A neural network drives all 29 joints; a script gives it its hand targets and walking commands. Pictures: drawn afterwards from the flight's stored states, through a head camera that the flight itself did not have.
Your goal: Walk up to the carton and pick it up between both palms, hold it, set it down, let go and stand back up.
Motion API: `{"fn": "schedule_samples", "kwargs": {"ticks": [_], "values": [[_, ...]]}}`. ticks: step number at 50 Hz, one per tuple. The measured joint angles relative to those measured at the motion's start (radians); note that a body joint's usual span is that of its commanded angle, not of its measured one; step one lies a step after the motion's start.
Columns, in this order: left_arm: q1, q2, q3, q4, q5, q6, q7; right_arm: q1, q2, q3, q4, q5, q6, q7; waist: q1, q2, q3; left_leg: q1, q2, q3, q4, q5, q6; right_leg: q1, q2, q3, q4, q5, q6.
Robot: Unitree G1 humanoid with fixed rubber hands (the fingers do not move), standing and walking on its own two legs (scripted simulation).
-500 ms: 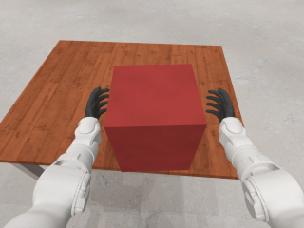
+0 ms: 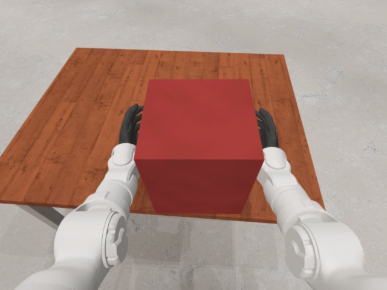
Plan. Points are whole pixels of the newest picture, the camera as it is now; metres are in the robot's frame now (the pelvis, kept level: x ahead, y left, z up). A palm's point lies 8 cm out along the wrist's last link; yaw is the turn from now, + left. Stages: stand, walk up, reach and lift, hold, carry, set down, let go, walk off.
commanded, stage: reach and lift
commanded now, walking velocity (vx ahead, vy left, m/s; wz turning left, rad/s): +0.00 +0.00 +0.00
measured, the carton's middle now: (198, 151) +0.42 +0.01 +0.03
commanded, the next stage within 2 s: none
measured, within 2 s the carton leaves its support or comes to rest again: leaves its support in 1.50 s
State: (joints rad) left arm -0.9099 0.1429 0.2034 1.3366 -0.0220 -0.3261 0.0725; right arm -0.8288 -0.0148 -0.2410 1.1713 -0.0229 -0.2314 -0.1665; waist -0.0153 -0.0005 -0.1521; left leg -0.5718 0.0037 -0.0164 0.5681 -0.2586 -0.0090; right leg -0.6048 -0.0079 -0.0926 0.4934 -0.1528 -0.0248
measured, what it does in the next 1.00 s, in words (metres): stands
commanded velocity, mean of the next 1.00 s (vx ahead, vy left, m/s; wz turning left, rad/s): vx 0.00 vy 0.00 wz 0.00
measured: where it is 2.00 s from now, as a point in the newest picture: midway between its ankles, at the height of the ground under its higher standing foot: outside the picture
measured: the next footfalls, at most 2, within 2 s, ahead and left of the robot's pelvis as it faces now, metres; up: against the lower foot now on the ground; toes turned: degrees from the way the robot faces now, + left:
none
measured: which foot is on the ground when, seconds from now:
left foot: down 0.00-1.00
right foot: down 0.00-1.00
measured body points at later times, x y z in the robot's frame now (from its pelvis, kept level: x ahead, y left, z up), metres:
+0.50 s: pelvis +0.03 +0.01 +0.02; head +0.08 +0.02 +0.47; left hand +0.43 +0.17 +0.06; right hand +0.42 -0.14 +0.05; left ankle +0.00 +0.12 -0.73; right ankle +0.04 -0.11 -0.73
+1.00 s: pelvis +0.03 +0.01 +0.02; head +0.07 +0.02 +0.47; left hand +0.43 +0.17 +0.06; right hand +0.42 -0.14 +0.05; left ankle +0.00 +0.12 -0.73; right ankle +0.04 -0.11 -0.73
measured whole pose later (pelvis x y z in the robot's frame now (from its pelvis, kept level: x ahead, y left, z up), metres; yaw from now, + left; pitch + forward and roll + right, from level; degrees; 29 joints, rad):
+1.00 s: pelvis +0.03 +0.01 +0.02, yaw +0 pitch +5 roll -2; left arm -0.65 -0.07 0.43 0.92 0.34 -0.18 0.04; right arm -0.60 0.08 -0.52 0.96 -0.37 -0.31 -0.06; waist 0.02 0.00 -0.01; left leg -0.22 0.01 -0.01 0.36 -0.23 0.00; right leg -0.21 0.01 -0.09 0.21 -0.08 -0.01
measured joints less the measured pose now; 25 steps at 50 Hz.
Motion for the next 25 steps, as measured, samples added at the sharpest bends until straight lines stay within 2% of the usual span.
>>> {"fn": "schedule_samples", "kwargs": {"ticks": [5, 9, 15, 25], "values": [[0.058, -0.069, 0.140, -0.067, 0.167, -0.015, 0.007, 0.074, 0.052, -0.212, -0.092, -0.252, -0.030, 0.050, 0.021, 0.015, 0.052, 0.114, 0.007, -0.001, -0.078, 0.020, 0.003, 0.132, 0.012, -0.001, -0.115, 0.040, 0.003], [0.114, -0.113, 0.224, -0.130, 0.253, -0.020, -0.014, 0.126, 0.086, -0.296, -0.145, -0.355, -0.059, 0.081, 0.026, 0.022, 0.093, 0.211, 0.003, -0.001, -0.136, 0.031, 0.009, 0.231, 0.010, 0.000, -0.176, 0.054, 0.009], [0.174, -0.162, 0.268, -0.246, 0.327, 0.036, -0.029, 0.164, 0.099, -0.323, -0.175, -0.398, -0.065, 0.099, 0.036, 0.014, 0.129, 0.299, 0.006, 0.007, -0.183, 0.033, 0.011, 0.320, 0.015, 0.007, -0.231, 0.062, 0.014], [0.238, -0.199, 0.247, -0.373, 0.354, 0.111, -0.037, 0.211, 0.094, -0.284, -0.193, -0.366, -0.072, 0.102, 0.035, 0.006, 0.148, 0.351, 0.011, 0.004, -0.191, 0.018, 0.010, 0.387, 0.022, 0.003, -0.267, 0.060, 0.016]]}}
